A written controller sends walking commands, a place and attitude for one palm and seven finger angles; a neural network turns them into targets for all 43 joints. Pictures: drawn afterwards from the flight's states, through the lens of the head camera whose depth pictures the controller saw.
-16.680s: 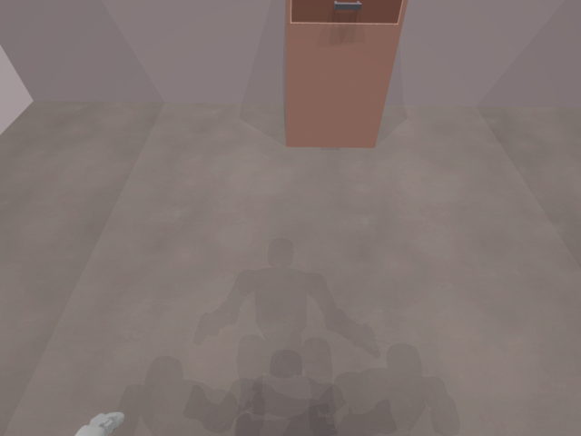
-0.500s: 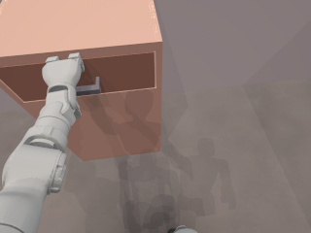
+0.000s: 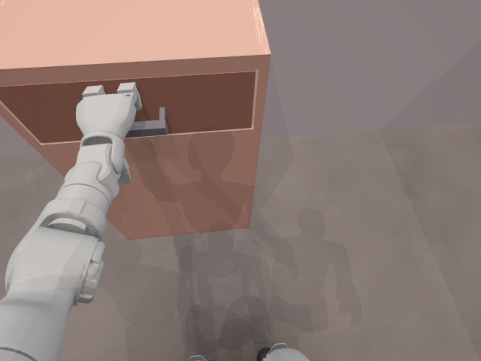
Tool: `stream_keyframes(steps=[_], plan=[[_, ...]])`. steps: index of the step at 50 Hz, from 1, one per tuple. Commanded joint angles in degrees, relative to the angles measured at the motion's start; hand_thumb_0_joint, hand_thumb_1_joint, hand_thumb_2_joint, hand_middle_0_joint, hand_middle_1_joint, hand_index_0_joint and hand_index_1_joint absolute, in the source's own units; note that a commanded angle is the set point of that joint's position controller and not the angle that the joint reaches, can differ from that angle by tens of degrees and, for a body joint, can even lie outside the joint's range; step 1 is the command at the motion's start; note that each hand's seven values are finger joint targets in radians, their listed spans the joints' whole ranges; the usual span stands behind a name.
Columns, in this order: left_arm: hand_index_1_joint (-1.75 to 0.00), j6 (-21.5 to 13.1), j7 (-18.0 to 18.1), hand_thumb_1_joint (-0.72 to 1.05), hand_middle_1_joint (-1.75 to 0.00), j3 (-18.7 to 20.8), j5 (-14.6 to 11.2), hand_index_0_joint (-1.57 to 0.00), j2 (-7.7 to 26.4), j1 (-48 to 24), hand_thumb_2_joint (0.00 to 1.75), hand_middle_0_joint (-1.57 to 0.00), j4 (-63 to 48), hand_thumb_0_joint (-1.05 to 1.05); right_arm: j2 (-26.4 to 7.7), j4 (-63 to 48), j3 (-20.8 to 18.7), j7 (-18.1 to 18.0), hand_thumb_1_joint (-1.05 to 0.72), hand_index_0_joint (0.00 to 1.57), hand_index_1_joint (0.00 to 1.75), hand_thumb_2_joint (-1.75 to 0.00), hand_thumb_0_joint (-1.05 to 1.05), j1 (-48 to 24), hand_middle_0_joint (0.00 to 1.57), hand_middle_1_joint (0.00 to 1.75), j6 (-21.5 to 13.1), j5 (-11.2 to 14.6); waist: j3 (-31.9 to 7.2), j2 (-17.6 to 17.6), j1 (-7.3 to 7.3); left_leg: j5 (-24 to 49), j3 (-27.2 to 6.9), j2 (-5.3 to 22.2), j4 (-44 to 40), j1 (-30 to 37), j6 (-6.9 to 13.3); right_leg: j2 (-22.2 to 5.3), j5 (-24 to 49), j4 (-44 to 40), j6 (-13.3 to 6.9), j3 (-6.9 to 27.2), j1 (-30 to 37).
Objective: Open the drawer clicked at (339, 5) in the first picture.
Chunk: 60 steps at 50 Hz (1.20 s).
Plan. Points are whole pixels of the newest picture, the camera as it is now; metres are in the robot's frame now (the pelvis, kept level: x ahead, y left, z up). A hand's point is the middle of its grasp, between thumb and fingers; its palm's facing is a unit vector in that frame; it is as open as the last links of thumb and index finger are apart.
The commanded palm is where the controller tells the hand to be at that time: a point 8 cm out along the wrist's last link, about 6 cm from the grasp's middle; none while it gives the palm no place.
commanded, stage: lower the fingers behind the handle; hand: left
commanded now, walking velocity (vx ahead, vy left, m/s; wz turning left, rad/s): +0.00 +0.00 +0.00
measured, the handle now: (138, 121) +0.56 +0.16 +0.01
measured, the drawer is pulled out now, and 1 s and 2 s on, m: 0.00 0.00 0.00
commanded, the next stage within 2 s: lift the fingers back up to retry in 1.28 s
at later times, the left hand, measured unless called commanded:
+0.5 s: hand (129, 139) +0.51 +0.17 +0.02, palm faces -0.02 -0.02 -1.00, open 13.8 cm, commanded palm +0.49 +0.17 +0.06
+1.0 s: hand (131, 143) +0.50 +0.17 +0.01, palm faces -0.02 +0.02 -1.00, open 13.8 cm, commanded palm +0.49 +0.17 +0.03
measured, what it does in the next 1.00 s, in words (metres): stands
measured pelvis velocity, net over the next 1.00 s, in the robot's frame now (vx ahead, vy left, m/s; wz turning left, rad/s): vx -0.02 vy -0.01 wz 0.00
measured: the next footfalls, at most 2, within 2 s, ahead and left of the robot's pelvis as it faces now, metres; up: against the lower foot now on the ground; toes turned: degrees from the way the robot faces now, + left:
none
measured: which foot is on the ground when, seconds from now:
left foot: down 0.00-1.00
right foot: down 0.00-1.00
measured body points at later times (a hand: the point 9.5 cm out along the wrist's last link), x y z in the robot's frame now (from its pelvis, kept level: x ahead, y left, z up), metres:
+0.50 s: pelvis +0.00 +0.00 -0.01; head +0.11 +0.00 +0.43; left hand +0.50 +0.17 +0.07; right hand -0.01 -0.27 -0.14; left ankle -0.03 +0.08 -0.71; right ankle +0.00 -0.10 -0.71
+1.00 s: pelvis -0.02 -0.01 -0.02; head +0.10 -0.02 +0.41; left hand +0.50 +0.17 +0.07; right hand -0.03 -0.28 -0.15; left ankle -0.03 +0.08 -0.71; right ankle +0.00 -0.10 -0.71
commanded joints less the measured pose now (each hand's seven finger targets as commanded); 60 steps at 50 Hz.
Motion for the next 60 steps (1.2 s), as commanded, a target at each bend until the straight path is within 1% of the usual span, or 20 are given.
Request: stream_keyframes(steps=[1, 2, 3, 5, 7, 10, 13, 17, 22, 29, 30, 33, 36, 39, 42, 45, 47, 50, 56, 60], plan=[[-1.20, 0.5, 0.5, -0.50, -1.20, 0.4, -1.2, -0.30, 9.5, -30.7, 0.30, -0.30, -11.1, 0.00, -9.2, -1.8, -3.2, -0.6, -0.90, 0.20, 0.30, -0.90, 0.00, 10.0, 0.20, 0.30, -0.4, 0.3, -27.9, 0.6, -2.93, 29.5, -4.8, 0.3, -1.4, 20.5, -1.1, 1.6, 19.3, -2.9, 0.1, 2.0, 10.9], [-1.20, 0.1, 0.1, -0.50, -1.20, 1.1, -0.9, -0.30, 10.8, -30.7, 0.30, -0.30, -11.5, 0.00, -9.2, -1.6, -3.2, -0.6, -0.90, 0.20, 0.30, -0.90, 0.00, 10.2, 0.20, 0.30, -0.4, 0.2, -28.2, 2.2, -2.44, 29.9, -5.0, 0.4, -1.3, 20.7, -1.2, 1.5, 18.9, -2.6, 0.1, 2.1, 10.3], [-1.20, -0.2, -0.3, -0.50, -1.20, -0.3, -1.0, -0.30, 8.6, -29.5, 0.30, -0.30, -11.1, 0.00, -8.9, -1.8, -3.1, -0.6, -0.90, 0.20, 0.30, -0.90, 0.00, 10.2, 0.20, 0.30, -0.4, 0.2, -27.9, 2.5, -2.35, 30.4, -5.2, 0.4, -1.1, 21.2, -1.3, 1.7, 18.3, -2.5, 0.0, 1.8, 9.5], [-1.20, -1.1, -0.4, -0.50, -1.20, 0.6, -0.8, -0.30, 8.9, -28.0, 0.30, -0.30, -10.7, 0.00, -9.0, -1.6, -3.1, -0.6, -0.90, 0.20, 0.30, -0.90, 0.00, 10.5, 0.20, 0.30, -0.4, -0.1, -26.2, 1.3, -2.13, 31.6, -5.3, 0.7, -0.8, 20.3, -1.3, 1.7, 18.8, -2.2, 0.0, 1.7, 8.9], [-1.20, -1.9, -0.1, -0.50, -1.20, 4.0, -0.5, -0.30, 12.7, -24.5, 0.30, -0.30, -9.9, 0.00, -9.1, -1.9, -2.8, -0.6, -0.90, 0.20, 0.30, -0.90, 0.00, 10.6, 0.20, 0.30, -0.2, -0.3, -27.4, 1.2, -0.68, 33.5, -5.1, 0.6, -0.2, 18.8, -1.3, 1.7, 20.6, -1.2, -0.1, 1.8, 10.4], [-1.20, -1.9, 0.7, -0.50, -1.20, 1.4, -0.3, -0.30, 8.4, -22.8, 0.30, -0.30, -9.7, 0.00, -8.5, -2.3, -2.9, -0.2, -0.90, 0.20, 0.30, -0.90, 0.00, 10.3, 0.20, 0.30, -0.2, -0.4, -24.4, 0.2, -0.96, 31.7, -4.4, 0.5, 0.0, 16.1, -1.1, 1.8, 20.5, -1.1, -0.1, 1.7, 10.0], [-1.20, -1.9, 1.7, -0.50, -1.20, 1.6, -0.2, -0.30, 8.3, -22.5, 0.30, -0.30, -10.1, 0.00, -8.6, -2.2, -3.1, 0.1, -0.90, 0.20, 0.30, -0.90, 0.00, 10.7, 0.20, 0.30, -0.1, -0.5, -25.2, -1.0, -1.30, 32.0, -4.8, 0.7, 0.5, 16.0, -1.1, 1.9, 20.5, -0.6, -0.1, 1.6, 9.7], [-1.20, -1.4, 3.1, -0.50, -1.20, 3.6, -0.1, -0.30, 11.4, -23.2, 0.30, -0.30, -8.9, 0.00, -8.8, -1.8, -3.0, 0.0, -0.90, 0.20, 0.30, -0.90, 0.00, 10.6, 0.20, 0.30, -0.1, -0.7, -25.5, -1.2, -1.31, 26.8, -4.1, 0.1, 0.5, 12.9, -0.8, 1.6, 19.4, -0.1, -0.1, 2.0, 10.7], [-1.20, 0.7, 3.4, -0.50, -1.20, 2.1, 0.3, -0.30, 10.1, -23.0, 0.30, -0.30, -6.9, 0.00, -8.8, -1.7, -2.7, 0.2, -0.90, 0.20, 0.30, -0.90, 0.00, 10.6, 0.20, 0.30, 0.1, -0.6, -25.5, 0.4, -1.55, 26.1, -3.9, 0.0, 0.8, 12.2, -0.9, 1.6, 19.0, 0.3, -0.2, 1.8, 9.6], [-1.20, 1.6, 2.1, -0.50, -1.20, 1.5, -0.3, -0.30, 9.0, -21.2, 0.30, -0.30, -5.3, 0.00, -8.9, -2.2, -2.7, 0.0, -0.90, 0.20, 0.30, -0.90, 0.00, 10.5, 0.20, 0.30, 0.0, -0.3, -25.1, -1.0, -1.69, 25.0, -3.8, 0.1, 1.6, 11.2, -0.8, 1.6, 18.5, 0.9, -0.1, 1.8, 9.0], [-1.20, 1.6, 1.7, -0.50, -1.20, 0.2, -0.5, -0.30, 7.2, -20.2, 0.30, -0.30, -4.7, 0.00, -8.7, -2.5, -2.7, 0.0, -0.90, 0.20, 0.30, -0.90, 0.00, 10.4, 0.20, 0.30, 0.0, -0.3, -24.7, -1.5, -1.97, 24.3, -3.6, 0.0, 1.7, 10.7, -0.7, 1.7, 18.5, 0.8, 0.0, 1.9, 9.0], [-1.20, 1.5, 1.0, -0.50, -1.20, 0.0, -0.8, -0.30, 7.4, -19.3, 0.30, -0.30, -2.7, 0.00, -9.0, -2.4, -2.4, -0.2, -0.90, 0.20, 0.30, -0.90, 0.00, 10.4, 0.20, 0.30, -0.3, -0.1, -21.2, -3.4, -2.69, 19.6, -3.3, -0.2, 1.7, 7.2, -0.4, 1.6, 16.5, 0.6, 0.1, 2.0, 7.9], [-1.20, 0.8, 0.9, -0.50, -1.20, 1.8, -0.8, -0.30, 10.2, -20.2, 0.30, -0.30, -3.1, 0.00, -9.3, -2.5, -2.3, -0.4, -0.90, 0.20, 0.30, -0.90, 0.00, 10.4, 0.20, 0.30, -0.6, -0.1, -21.7, -3.7, -2.39, 17.3, -2.9, -0.6, 2.3, 4.7, -0.2, 1.3, 16.1, 1.2, 0.0, 2.6, 8.7], [-1.20, 0.8, 0.6, -0.50, -1.20, -0.9, -0.4, -0.30, 7.3, -20.2, 0.30, -0.30, -1.9, 0.00, -9.0, -2.5, -2.2, -0.4, -0.90, 0.20, 0.30, -0.90, 0.00, 10.8, 0.20, 0.30, -1.0, 0.0, -20.4, -2.1, -3.22, 15.6, -3.1, -0.5, 3.2, 3.8, -0.2, 1.3, 13.6, 1.9, 0.0, 2.3, 5.3], [-1.20, 0.6, 0.8, -0.50, -1.20, 0.8, -0.4, -0.30, 9.4, -19.6, 0.30, -0.30, -1.6, 0.00, -9.2, -2.5, -2.2, -0.3, -0.90, 0.20, 0.30, -0.90, 0.00, 11.4, 0.20, 0.30, -1.3, -0.2, -22.5, -2.8, -2.99, 15.9, -3.1, -0.5, 4.2, 3.0, -0.1, 1.3, 14.3, 3.0, 0.0, 2.4, 5.7], [-1.20, 1.0, 0.3, -0.50, -1.20, -0.8, -0.9, -0.30, 7.6, -20.3, 0.30, -0.30, -1.4, 0.00, -9.0, -2.6, -2.2, -0.3, -0.90, 0.20, 0.30, -0.90, 0.00, 11.4, 0.20, 0.30, -1.5, 0.0, -22.2, -2.9, -3.54, 14.0, -2.9, -0.6, 5.0, 1.5, -0.1, 1.2, 13.2, 3.2, 0.2, 2.6, 4.9], [-1.20, 1.1, 0.1, -0.50, -1.20, 1.6, -1.0, -0.30, 11.2, -20.1, 0.30, -0.30, -1.5, 0.00, -9.3, -2.8, -2.0, -0.3, -0.90, 0.20, 0.30, -0.90, 0.00, 11.6, 0.20, 0.30, -1.4, 0.1, -23.7, -2.7, -2.97, 13.7, -2.8, -0.7, 5.2, 0.8, 0.0, 1.2, 13.6, 3.6, 0.2, 2.9, 6.2], [-1.20, 1.8, -0.5, -0.50, -1.20, -0.1, -1.2, -0.30, 10.3, -21.7, 0.30, -0.30, -0.3, 0.00, -9.2, -3.1, -1.6, -0.6, -0.90, 0.20, 0.30, -0.90, 0.00, 11.5, 0.20, 0.30, -1.5, 0.4, -21.1, -3.6, -4.04, 10.3, -2.6, -0.9, 5.0, -1.8, 0.2, 1.0, 11.3, 2.9, 0.6, 3.1, 5.7], [-1.20, 1.4, -1.6, -0.50, -1.20, 1.2, -1.1, -0.30, 12.8, -23.0, 0.30, -0.30, -1.1, 0.00, -9.5, -3.5, -1.4, -1.0, -0.90, 0.20, 0.30, -0.90, 0.00, 11.8, 0.20, 0.30, -1.6, 0.6, -23.3, -3.0, -4.03, 10.5, -2.8, -0.8, 5.8, -1.7, 0.4, 1.1, 11.2, 3.7, 0.5, 3.3, 5.6], [-1.20, 1.3, -2.2, -0.50, -1.20, 0.2, -0.9, -0.30, 12.1, -23.0, 0.30, -0.30, -0.1, 0.00, -9.5, -3.7, -1.2, -1.1, -0.90, 0.20, 0.30, -0.90, 0.00, 12.1, 0.20, 0.30, -1.9, 0.7, -21.4, -2.8, -4.39, 8.7, -2.9, -0.6, 5.9, -2.8, 0.3, 1.1, 9.0, 3.5, 0.7, 3.2, 3.8]])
